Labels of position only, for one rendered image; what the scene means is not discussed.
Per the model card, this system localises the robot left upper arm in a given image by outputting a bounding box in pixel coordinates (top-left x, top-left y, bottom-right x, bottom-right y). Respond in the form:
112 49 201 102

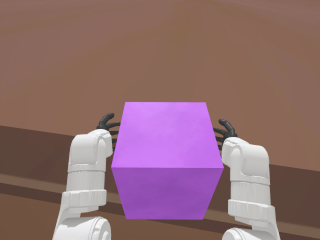
53 216 111 240

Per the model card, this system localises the robot left forearm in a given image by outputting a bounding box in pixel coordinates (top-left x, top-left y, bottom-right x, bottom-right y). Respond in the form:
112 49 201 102
52 129 113 240

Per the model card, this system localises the robot right forearm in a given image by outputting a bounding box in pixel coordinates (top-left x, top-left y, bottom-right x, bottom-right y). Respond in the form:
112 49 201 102
221 137 281 240

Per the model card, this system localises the robot right hand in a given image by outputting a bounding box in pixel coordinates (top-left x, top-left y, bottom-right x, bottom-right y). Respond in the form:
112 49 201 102
213 119 238 158

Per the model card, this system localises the robot left hand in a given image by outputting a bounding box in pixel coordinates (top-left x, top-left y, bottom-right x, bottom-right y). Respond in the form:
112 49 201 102
96 113 121 151

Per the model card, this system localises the carton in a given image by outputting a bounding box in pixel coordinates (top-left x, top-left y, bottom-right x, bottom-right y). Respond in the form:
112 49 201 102
111 102 224 220

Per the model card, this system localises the robot right upper arm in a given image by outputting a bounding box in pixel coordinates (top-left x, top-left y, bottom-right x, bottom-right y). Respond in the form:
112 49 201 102
222 227 276 240

